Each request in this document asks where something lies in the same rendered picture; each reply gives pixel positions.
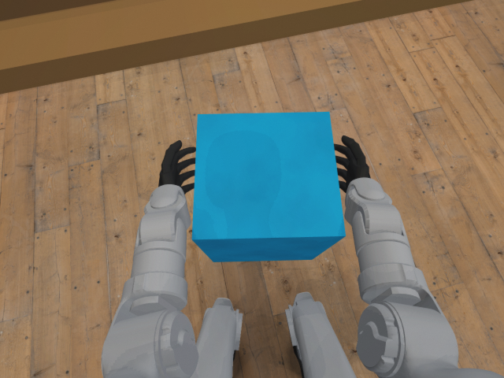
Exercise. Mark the left robot hand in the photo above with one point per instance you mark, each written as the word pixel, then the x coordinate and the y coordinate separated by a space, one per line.
pixel 170 168

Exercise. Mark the left robot upper arm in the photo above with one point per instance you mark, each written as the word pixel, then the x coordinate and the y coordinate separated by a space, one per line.
pixel 154 345

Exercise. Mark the left robot forearm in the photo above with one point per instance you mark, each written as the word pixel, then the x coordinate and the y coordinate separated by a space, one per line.
pixel 157 279

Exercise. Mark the left robot shin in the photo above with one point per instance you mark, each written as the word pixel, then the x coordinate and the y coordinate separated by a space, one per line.
pixel 220 301

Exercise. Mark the right robot forearm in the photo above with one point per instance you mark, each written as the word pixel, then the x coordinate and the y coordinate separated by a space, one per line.
pixel 388 272

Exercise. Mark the right robot upper arm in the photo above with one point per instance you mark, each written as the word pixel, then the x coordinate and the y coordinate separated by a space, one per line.
pixel 401 341

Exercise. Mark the carton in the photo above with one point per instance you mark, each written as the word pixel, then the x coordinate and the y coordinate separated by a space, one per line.
pixel 266 187

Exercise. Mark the right robot hand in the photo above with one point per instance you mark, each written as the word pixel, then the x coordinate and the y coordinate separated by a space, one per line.
pixel 355 162

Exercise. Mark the robot right thigh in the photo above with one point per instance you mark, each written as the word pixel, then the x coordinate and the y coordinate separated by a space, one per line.
pixel 321 352

